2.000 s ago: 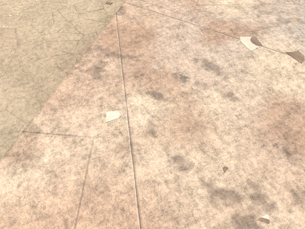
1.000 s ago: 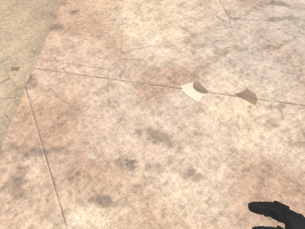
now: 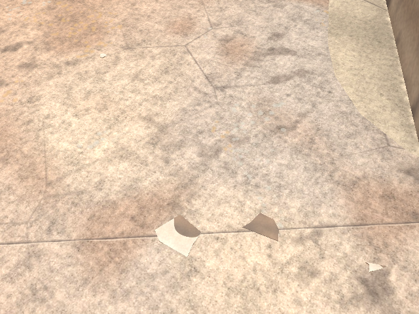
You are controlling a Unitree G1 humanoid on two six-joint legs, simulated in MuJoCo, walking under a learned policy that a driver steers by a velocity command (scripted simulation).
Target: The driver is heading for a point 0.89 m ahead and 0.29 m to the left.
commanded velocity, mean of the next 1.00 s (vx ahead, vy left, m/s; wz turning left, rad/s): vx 0.07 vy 0.00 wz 0.55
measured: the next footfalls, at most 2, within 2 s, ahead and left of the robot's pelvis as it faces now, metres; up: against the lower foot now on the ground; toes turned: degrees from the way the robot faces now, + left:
left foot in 0.08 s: +0.20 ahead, +0.08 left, +0.00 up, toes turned +7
right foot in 0.66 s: +0.22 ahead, -0.11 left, +0.00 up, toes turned +29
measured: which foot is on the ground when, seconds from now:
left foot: up 0.00-0.06, down 0.08-0.66, up 0.68-1.00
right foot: down 0.00-0.10, up 0.12-0.64, down 0.66-1.00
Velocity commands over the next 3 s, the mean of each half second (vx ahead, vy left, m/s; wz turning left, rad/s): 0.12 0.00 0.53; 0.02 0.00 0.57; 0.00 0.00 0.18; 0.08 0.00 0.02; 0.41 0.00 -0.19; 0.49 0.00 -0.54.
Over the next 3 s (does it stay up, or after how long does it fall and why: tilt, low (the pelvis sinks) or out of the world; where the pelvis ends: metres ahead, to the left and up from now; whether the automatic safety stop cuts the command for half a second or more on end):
stays up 0.54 0.24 0.00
